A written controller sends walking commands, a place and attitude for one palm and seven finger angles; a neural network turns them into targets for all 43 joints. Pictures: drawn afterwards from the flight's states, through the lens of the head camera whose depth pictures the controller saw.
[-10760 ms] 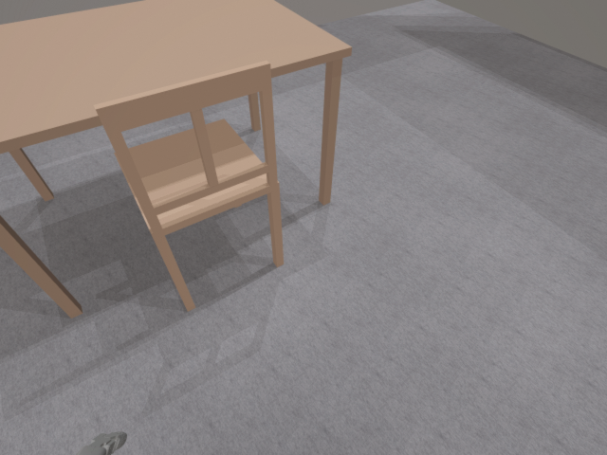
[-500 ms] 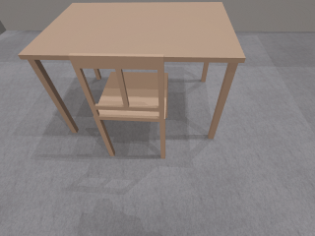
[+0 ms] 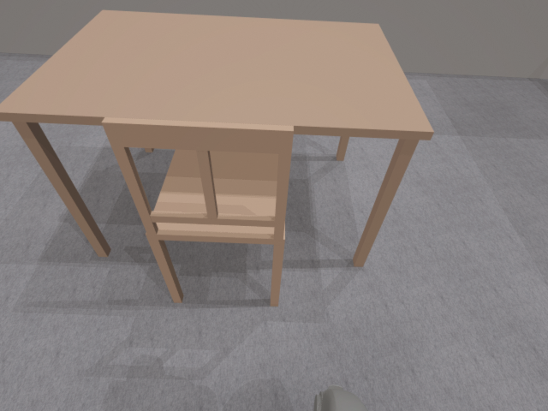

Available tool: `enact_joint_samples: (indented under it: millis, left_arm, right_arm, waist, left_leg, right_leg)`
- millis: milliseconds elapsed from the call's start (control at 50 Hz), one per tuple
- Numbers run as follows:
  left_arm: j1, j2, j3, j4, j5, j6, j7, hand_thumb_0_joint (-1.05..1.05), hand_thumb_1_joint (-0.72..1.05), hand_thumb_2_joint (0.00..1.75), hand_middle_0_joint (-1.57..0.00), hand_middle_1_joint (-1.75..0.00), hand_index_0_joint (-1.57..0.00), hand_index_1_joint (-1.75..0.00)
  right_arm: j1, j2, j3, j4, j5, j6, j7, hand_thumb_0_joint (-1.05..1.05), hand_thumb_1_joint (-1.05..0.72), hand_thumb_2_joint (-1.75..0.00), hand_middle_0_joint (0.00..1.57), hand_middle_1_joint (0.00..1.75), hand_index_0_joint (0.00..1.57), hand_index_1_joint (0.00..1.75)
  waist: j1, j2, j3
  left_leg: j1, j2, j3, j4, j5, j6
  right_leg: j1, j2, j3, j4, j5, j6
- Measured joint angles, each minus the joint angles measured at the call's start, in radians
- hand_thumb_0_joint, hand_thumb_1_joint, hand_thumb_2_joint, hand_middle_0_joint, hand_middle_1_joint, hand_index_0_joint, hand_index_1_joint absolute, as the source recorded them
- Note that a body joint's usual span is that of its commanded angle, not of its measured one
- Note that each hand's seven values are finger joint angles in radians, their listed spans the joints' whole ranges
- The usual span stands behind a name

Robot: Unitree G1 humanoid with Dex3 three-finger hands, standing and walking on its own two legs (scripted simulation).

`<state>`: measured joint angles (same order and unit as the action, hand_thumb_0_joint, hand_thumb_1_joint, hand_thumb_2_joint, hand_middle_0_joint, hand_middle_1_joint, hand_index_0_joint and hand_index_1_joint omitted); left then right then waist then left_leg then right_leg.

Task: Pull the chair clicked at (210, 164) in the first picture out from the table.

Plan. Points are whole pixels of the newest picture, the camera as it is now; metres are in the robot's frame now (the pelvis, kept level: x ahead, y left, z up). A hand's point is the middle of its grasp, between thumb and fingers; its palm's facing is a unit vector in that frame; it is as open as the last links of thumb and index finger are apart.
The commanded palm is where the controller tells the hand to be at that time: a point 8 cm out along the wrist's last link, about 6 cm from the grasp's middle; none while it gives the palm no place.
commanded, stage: take the last steps up to it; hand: left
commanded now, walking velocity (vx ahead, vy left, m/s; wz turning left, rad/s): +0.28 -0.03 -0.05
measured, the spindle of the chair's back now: (208, 185) +0.64 +0.19 -0.12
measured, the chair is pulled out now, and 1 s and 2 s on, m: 0.00 0.00 0.00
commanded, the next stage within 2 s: come to a stop and stand still in 0.22 s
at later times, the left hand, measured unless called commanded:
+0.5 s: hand (207, 368) +0.23 +0.13 -0.16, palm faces +0.02 -0.97 -0.23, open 7.2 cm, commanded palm none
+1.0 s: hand (189, 388) +0.20 +0.15 -0.17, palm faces -0.02 -0.97 -0.25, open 7.4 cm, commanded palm none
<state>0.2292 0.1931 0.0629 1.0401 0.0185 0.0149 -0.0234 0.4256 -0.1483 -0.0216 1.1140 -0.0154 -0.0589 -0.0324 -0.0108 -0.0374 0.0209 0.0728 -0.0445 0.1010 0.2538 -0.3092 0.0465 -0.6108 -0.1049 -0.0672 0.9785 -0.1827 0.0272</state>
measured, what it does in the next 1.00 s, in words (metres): walks ahead: right foot, then left foot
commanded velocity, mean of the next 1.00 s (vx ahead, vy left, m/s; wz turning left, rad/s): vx -0.03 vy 0.00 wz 0.00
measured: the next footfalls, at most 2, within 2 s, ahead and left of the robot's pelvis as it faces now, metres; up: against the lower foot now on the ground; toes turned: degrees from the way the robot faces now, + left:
right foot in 0.16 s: +0.23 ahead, -0.13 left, +0.00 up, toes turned -8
left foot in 0.64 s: +0.22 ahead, +0.07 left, +0.00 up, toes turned +0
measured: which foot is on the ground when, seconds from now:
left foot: down 0.00-0.16, up 0.18-0.62, down 0.64-1.00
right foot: up 0.00-0.14, down 0.16-0.66, up 0.68-1.00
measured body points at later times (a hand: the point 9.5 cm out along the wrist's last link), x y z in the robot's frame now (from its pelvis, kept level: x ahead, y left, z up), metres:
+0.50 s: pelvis +0.18 -0.05 +0.00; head +0.20 -0.07 +0.45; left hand +0.23 +0.18 -0.14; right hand +0.21 -0.28 -0.16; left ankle +0.23 +0.09 -0.70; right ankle +0.19 -0.12 -0.74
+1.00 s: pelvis +0.16 -0.05 +0.00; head +0.19 -0.05 +0.45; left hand +0.20 +0.21 -0.15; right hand +0.23 -0.27 -0.16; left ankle +0.23 +0.08 -0.74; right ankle +0.10 -0.17 -0.73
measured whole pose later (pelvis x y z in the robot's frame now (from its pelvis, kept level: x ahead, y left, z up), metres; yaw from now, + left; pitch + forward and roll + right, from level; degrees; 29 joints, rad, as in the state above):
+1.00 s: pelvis +0.16 -0.05 +0.00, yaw -3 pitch +1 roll +1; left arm 0.23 0.21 0.05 1.06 0.01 0.04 0.02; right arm 0.13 -0.15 -0.04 1.02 -0.02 0.02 -0.03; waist 0.00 -0.01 0.05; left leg -0.32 0.03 0.07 0.45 -0.14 0.00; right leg -0.21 -0.04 0.00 0.61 -0.41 0.03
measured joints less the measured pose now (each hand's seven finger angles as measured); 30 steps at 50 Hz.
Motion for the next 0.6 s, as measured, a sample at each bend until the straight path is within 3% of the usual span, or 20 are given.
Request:
enact_joint_samples:
  millis: [80,140,180,240,300,360,420,500,600]
  left_arm:
    - [-0.07,-0.008,-0.004,-0.026,-0.005,-0.002,-0.004,0.01,0.91,0.9,-0.2,-0.3,-0.2,-0.3]
    - [-0.107,-0.013,-0.008,-0.048,-0.006,-0.022,-0.003,0.01,0.91,0.9,-0.2,-0.3,-0.2,-0.3]
    - [-0.115,-0.011,-0.008,-0.06,-0.001,-0.053,0.0,0.01,0.91,0.9,-0.2,-0.3,-0.2,-0.3]
    - [-0.115,-0.022,-0.013,-0.057,-0.011,-0.078,0.009,0.01,0.91,0.9,-0.2,-0.3,-0.2,-0.3]
    - [-0.087,-0.041,-0.022,-0.035,-0.015,-0.067,0.021,0.0,0.91,0.9,-0.2,-0.3,-0.2,-0.3]
    - [-0.057,-0.043,-0.01,-0.016,-0.017,-0.067,0.042,0.0,0.94,0.9,-0.21,-0.3,-0.2,-0.3]
    - [-0.037,-0.036,-0.018,0.004,-0.01,-0.057,0.046,-0.01,0.95,0.9,-0.21,-0.3,-0.2,-0.3]
    - [-0.017,-0.047,-0.03,0.017,-0.007,-0.036,0.049,0.0,0.94,0.9,-0.2,-0.3,-0.2,-0.3]
    - [0.003,-0.049,-0.022,0.015,-0.002,-0.006,0.053,0.0,0.93,0.9,-0.21,-0.3,-0.2,-0.3]
  right_arm:
    - [0.045,0.009,0.001,0.029,-0.01,0.001,-0.001,0.01,-0.91,-0.9,0.2,0.3,0.2,0.3]
    - [0.069,0.012,0.003,0.049,-0.011,0.006,0.001,0.01,-0.91,-0.9,0.2,0.3,0.2,0.3]
    - [0.079,0.021,0.002,0.066,-0.003,0.014,0.007,0.01,-0.91,-0.9,0.2,0.3,0.2,0.3]
    - [0.036,0.019,-0.004,0.062,0.011,0.029,0.011,0.01,-0.91,-0.9,0.2,0.3,0.2,0.3]
    - [-0.025,0.007,-0.014,0.027,0.005,0.037,0.012,0.01,-0.91,-0.9,0.2,0.3,0.2,0.3]
    - [-0.089,-0.001,-0.018,-0.017,-0.003,0.04,0.011,0.01,-0.91,-0.9,0.19,0.3,0.2,0.3]
    - [-0.152,-0.005,-0.013,-0.048,-0.002,0.043,0.005,0.01,-0.91,-0.9,0.19,0.3,0.2,0.3]
    - [-0.216,-0.028,-0.018,-0.059,0.005,0.064,-0.005,0.01,-0.94,-0.9,0.19,0.3,0.2,0.3]
    - [-0.267,-0.033,-0.028,-0.079,0.005,0.089,0.001,0.01,-0.93,-0.9,0.19,0.3,0.2,0.3]
  waist:
    - [-0.038,0.023,0.026]
    - [-0.054,0.048,0.045]
    - [-0.045,0.046,0.051]
    - [-0.043,0.058,0.074]
    - [-0.04,0.07,0.063]
    - [-0.036,0.075,0.044]
    - [-0.023,0.074,0.031]
    - [0.007,0.077,0.032]
    - [0.032,0.057,0.046]
  left_leg:
    - [0.043,0.017,0.003,0.011,-0.059,-0.021]
    - [0.059,0.048,0.009,0.079,-0.135,-0.045]
    - [0.002,0.07,0.012,0.276,-0.197,-0.046]
    - [-0.22,0.072,-0.068,0.797,-0.205,-0.02]
    - [-0.402,0.089,-0.086,0.976,-0.104,-0.013]
    - [-0.516,0.117,-0.089,0.902,-0.044,-0.03]
    - [-0.551,0.127,-0.087,0.73,-0.018,-0.059]
    - [-0.519,0.109,-0.087,0.549,-0.011,-0.085]
    - [-0.444,0.07,-0.073,0.446,-0.016,-0.092]
  right_leg:
    - [0.034,0.015,-0.021,-0.172,-0.018,-0.027]
    - [0.106,0.052,-0.044,-0.305,-0.032,-0.063]
    - [0.159,0.073,-0.054,-0.359,0.043,-0.089]
    - [0.197,0.094,-0.07,-0.321,-0.031,-0.118]
    - [0.277,0.111,-0.078,-0.415,-0.028,-0.112]
    - [0.34,0.123,-0.084,-0.51,-0.006,-0.118]
    - [0.375,0.128,-0.077,-0.559,0.001,-0.118]
    - [0.394,0.126,-0.061,-0.545,-0.028,-0.108]
    - [0.388,0.111,-0.052,-0.471,-0.086,-0.09]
